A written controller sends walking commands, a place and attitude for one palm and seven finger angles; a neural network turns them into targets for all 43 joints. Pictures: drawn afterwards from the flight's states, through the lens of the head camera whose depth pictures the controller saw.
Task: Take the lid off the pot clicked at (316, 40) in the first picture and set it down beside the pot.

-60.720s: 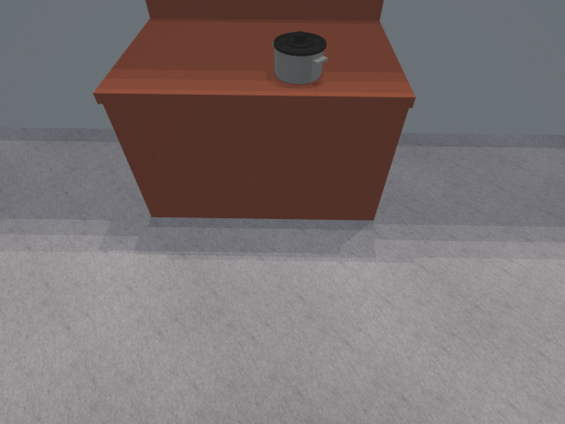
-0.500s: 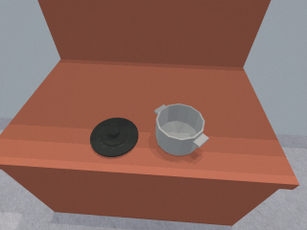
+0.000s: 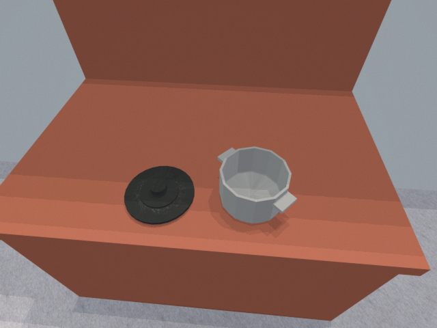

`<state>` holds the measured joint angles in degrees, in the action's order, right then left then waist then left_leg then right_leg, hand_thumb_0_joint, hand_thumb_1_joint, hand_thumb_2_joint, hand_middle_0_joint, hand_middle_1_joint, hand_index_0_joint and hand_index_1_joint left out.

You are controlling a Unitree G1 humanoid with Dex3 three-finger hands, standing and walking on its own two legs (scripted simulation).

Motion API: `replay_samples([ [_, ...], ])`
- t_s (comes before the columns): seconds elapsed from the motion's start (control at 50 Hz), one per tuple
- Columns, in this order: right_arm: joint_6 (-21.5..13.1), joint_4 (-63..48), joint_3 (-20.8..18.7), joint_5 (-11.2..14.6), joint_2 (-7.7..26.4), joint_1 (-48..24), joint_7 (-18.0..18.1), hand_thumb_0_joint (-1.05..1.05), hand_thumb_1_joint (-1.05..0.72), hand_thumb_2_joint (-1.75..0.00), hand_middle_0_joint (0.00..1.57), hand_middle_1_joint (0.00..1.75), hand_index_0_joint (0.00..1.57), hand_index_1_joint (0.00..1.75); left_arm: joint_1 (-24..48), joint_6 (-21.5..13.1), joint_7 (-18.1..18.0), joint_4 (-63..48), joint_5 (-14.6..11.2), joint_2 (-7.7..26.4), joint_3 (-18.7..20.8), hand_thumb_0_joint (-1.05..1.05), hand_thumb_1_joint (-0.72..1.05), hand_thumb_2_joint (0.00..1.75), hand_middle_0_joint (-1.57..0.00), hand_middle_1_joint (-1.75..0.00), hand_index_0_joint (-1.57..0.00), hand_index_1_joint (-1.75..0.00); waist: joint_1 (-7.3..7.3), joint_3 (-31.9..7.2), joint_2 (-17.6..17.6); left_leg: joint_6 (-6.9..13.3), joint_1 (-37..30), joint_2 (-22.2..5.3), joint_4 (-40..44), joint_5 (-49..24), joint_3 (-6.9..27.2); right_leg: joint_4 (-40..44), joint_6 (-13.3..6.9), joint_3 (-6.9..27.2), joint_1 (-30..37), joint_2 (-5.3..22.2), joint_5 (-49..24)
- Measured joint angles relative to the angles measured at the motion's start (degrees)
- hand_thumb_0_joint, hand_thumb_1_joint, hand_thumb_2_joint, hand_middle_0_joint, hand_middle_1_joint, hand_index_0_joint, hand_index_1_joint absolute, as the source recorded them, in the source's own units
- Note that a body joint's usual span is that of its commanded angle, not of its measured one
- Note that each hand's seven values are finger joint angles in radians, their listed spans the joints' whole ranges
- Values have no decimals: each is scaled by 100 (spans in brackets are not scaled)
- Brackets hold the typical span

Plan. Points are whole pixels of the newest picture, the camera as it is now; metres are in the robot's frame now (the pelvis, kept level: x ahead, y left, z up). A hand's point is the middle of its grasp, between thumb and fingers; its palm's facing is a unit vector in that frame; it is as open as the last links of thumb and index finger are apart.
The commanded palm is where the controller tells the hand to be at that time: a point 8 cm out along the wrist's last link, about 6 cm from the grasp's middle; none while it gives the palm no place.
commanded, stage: let the arm hang, fingers relaxed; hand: left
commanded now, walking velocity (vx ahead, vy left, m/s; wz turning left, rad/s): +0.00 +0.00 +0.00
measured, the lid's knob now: (158, 187) +0.45 +0.18 -0.07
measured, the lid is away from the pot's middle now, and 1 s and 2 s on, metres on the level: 0.24 0.24 0.24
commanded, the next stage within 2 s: look to check the result in 1.02 s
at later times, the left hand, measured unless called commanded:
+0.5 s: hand out of the picture -0.02 +0.17 -0.17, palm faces +0.05 -0.98 -0.19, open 7.3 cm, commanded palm none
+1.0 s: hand out of the picture -0.03 +0.17 -0.17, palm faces +0.06 -0.99 -0.16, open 7.3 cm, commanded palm none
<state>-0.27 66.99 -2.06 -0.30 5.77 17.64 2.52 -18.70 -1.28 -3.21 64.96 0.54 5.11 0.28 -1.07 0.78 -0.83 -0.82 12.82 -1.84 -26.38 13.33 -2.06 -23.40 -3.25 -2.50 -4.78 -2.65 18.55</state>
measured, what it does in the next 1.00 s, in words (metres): stands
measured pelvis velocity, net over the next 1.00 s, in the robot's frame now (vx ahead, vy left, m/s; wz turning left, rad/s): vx -0.01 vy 0.02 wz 0.01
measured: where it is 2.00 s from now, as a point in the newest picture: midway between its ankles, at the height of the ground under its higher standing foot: outside the picture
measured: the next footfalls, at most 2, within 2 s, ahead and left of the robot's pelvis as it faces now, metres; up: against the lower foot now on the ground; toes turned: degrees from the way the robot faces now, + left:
none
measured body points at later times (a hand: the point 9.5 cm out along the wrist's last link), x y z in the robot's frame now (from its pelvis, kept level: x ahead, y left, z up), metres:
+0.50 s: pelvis -0.01 +0.01 +0.00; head +0.00 +0.00 +0.45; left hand -0.02 +0.22 -0.16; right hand -0.03 -0.20 -0.16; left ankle +0.01 +0.13 -0.74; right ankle -0.07 -0.08 -0.74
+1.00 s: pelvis -0.01 +0.02 +0.00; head +0.00 +0.02 +0.45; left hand -0.03 +0.22 -0.16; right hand -0.03 -0.19 -0.16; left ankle +0.01 +0.13 -0.74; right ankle -0.07 -0.08 -0.74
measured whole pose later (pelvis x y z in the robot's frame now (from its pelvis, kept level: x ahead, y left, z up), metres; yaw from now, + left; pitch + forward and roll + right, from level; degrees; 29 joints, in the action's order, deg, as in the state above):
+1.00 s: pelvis -0.01 +0.02 +0.00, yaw +1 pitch +0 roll +0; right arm -0.4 66.6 -1.8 -0.2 6.2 18.1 2.1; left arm -19.4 -1.4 -2.8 64.5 0.6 5.5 0.1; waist -0.6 -0.2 -0.2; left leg 0.7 13.1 -0.2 -24.6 11.6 -1.9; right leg -22.3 -1.8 -2.8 -5.1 -1.1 17.3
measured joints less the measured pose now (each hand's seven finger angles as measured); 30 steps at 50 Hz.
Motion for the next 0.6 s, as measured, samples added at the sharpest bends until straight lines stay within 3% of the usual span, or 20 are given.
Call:
replay_samples([
  [0.26,14,-79,3,2,172,-161,-6,0,-91,-90,20,30,20,30,64,9,9,-82,0,113,14,2,93,90,-20,-30,-20,-30,44,-9,0,28,-55,28,71,-52,16,101,30,-18,77,23,-62],
  [0.6,33,-55,34,-4,101,4,-61,0,-91,-90,20,30,20,30,30,10,50,-93,2,119,-11,1,92,90,-20,-30,-20,-30,33,-41,-2,97,-19,98,177,-174,18,150,91,-32,24,90,-150],
])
